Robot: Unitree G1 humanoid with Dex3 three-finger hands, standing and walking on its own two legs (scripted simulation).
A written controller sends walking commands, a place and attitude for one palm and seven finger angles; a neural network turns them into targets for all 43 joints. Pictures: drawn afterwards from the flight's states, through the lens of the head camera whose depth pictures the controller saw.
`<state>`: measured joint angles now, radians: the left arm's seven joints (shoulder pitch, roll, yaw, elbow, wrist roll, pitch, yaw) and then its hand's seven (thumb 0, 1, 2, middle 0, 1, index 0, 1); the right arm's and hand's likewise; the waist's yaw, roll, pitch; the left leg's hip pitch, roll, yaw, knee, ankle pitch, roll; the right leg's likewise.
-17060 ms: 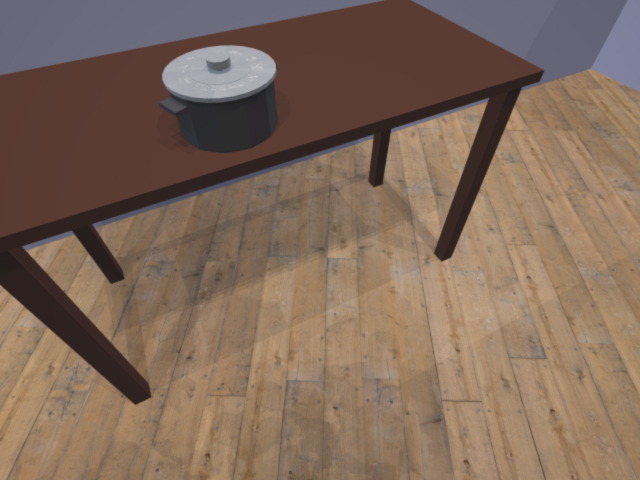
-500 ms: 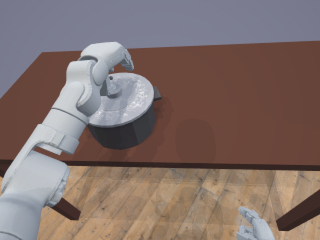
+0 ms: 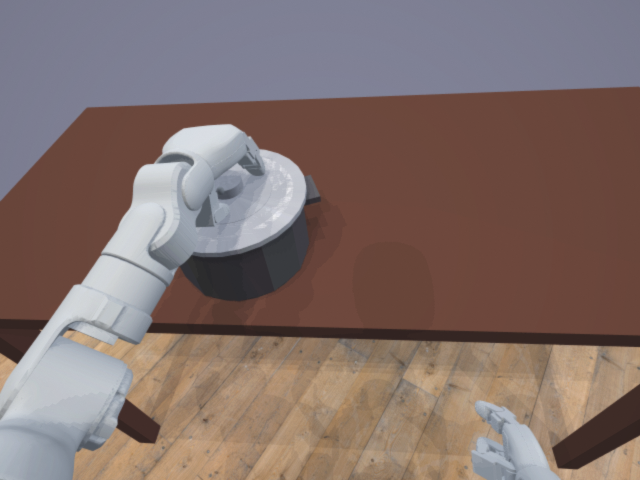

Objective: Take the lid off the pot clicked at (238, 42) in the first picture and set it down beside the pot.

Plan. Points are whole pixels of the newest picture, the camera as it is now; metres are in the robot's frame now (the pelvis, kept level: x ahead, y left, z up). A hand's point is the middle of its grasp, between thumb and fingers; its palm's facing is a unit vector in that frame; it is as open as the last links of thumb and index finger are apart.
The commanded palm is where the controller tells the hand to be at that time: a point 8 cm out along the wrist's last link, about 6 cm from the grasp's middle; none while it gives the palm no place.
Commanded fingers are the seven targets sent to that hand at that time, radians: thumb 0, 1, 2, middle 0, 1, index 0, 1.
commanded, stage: lower the open fingers around the knob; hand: left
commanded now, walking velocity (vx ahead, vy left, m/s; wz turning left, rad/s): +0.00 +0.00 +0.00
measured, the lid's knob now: (226, 184) +0.45 +0.14 +0.15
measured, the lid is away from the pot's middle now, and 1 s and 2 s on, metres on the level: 0.00 0.00 0.00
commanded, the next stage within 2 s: close the fingers and squeeze the knob in 0.24 s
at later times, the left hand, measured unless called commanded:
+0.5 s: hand (214, 196) +0.41 +0.14 +0.17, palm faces -0.21 -0.05 -0.98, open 9.8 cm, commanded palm +0.38 +0.14 +0.24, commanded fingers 0.00 -0.17 1.33 -0.89 -0.08 -0.89 -0.08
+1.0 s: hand (210, 196) +0.40 +0.14 +0.17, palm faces -0.20 -0.06 -0.98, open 8.3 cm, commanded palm +0.38 +0.15 +0.24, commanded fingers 0.00 0.13 1.19 -0.77 -0.67 -0.78 -0.68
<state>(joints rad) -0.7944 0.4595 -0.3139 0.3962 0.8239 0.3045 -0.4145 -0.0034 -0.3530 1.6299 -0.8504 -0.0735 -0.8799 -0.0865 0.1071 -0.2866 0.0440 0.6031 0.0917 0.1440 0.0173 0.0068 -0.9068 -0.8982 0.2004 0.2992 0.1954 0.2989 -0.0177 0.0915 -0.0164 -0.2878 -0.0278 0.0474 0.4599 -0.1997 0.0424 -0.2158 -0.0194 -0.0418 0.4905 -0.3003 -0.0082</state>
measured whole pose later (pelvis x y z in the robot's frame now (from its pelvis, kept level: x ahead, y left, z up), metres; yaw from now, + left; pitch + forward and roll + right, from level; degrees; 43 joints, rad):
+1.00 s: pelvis +0.00 +0.01 +0.00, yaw +0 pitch +1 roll +0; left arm -0.74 0.48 -0.31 0.31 0.82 0.33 -0.42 0.00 0.04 1.21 -0.69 -0.59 -0.73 -0.61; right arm 0.12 -0.28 0.03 0.60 0.08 0.14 0.03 0.01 -0.91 -0.90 0.20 0.30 0.20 0.30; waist -0.02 0.10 -0.01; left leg -0.27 -0.03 0.05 0.45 -0.19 0.05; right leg -0.20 -0.02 -0.04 0.48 -0.29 0.00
